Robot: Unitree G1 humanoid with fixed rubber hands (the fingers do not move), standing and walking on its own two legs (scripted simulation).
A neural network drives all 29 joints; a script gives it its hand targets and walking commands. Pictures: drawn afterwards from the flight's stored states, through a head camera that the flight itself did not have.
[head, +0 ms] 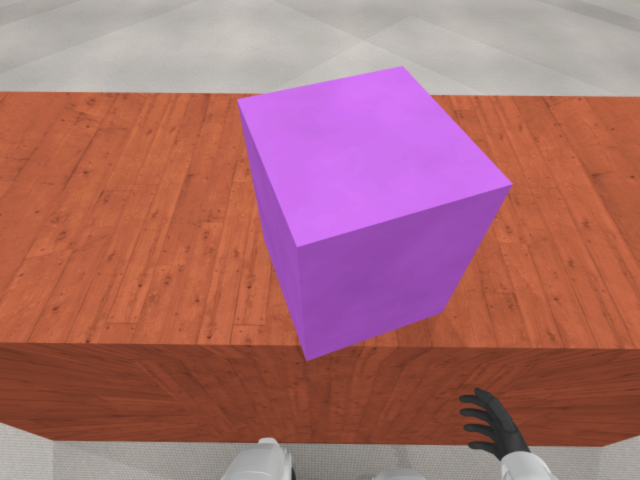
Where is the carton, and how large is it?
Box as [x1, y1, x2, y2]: [237, 66, 512, 360]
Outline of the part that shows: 402,66 237,99 264,240 306,360 441,312 512,184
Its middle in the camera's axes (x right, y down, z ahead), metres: +0.04 -0.03 +0.48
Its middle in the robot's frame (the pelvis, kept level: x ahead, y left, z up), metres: +0.41 -0.02 +0.10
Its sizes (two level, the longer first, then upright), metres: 0.210 0.200 0.250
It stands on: a pedestal, 0.70 m high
